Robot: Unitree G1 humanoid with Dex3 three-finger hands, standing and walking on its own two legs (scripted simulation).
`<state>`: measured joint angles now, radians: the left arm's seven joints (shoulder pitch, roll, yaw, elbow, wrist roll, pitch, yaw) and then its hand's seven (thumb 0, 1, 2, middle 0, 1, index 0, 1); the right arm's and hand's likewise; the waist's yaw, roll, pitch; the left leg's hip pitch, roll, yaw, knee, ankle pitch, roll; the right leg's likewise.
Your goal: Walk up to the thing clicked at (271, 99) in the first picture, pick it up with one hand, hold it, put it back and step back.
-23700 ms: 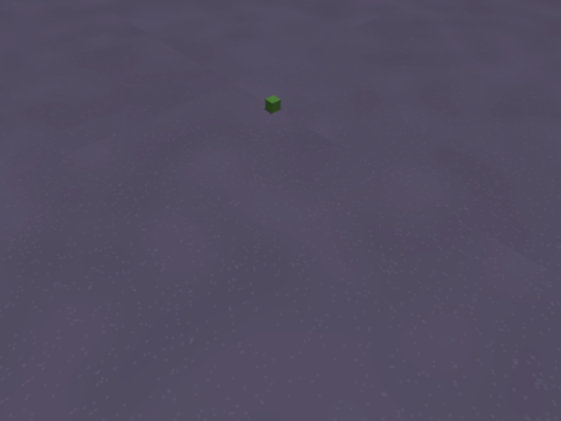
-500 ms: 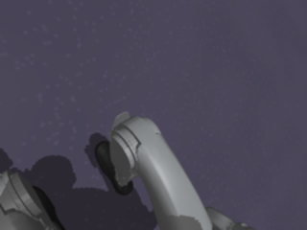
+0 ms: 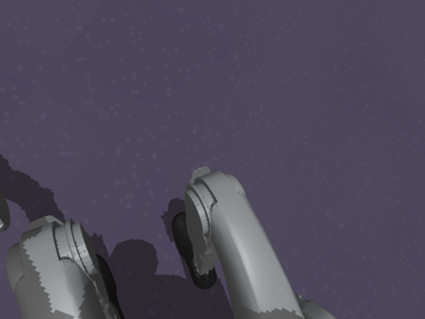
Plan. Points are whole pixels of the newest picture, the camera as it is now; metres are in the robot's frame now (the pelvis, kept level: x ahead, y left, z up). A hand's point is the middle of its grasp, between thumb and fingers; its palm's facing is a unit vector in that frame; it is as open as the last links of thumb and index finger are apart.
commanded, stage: lift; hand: left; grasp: from above
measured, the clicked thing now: out of the picture +0.46 +0.33 -0.22
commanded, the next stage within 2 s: hold in 1.82 s
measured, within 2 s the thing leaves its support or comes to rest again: neither
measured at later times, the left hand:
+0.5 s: hand out of the picture +0.45 +0.33 -0.09, palm faces -0.23 -0.35 -0.91, open 9.7 cm
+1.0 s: hand out of the picture +0.37 +0.29 +0.09, palm faces -0.25 -0.37 -0.89, open 7.8 cm
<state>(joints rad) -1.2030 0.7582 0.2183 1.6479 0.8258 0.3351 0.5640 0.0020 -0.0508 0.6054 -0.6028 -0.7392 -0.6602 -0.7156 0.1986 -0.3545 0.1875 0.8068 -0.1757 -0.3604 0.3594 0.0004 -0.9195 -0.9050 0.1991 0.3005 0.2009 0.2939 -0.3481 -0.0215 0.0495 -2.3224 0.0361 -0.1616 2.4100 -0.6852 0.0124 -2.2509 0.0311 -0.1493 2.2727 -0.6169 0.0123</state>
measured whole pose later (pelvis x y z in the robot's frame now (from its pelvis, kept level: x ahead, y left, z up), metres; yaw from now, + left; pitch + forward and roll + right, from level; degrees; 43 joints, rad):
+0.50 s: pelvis +0.01 +0.00 +0.03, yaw +5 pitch +37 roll -6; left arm -1.06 0.56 0.18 1.45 0.81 0.40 0.41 0.00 0.02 0.48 -0.65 -0.65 -0.72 -0.64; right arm 0.22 -0.32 0.03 0.86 -0.09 -0.24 0.27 0.00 -0.93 -0.91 0.20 0.30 0.20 0.29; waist -0.21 0.07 -0.15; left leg -2.24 0.03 -0.07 2.29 -0.70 0.01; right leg -2.20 0.02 -0.07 2.22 -0.66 0.01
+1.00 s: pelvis +0.01 -0.01 +0.19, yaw +8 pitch +31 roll -3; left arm -0.68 0.35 -0.02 1.03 0.71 0.55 0.32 -0.05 0.13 0.30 -0.71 -0.50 -1.00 -0.55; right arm 0.16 -0.26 0.01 0.83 0.01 -0.17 0.04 0.01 -0.92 -0.91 0.20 0.30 0.20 0.29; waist -0.13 0.06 -0.24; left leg -1.69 0.04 -0.04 1.76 -0.61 -0.01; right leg -1.67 0.02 -0.05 1.71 -0.58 -0.01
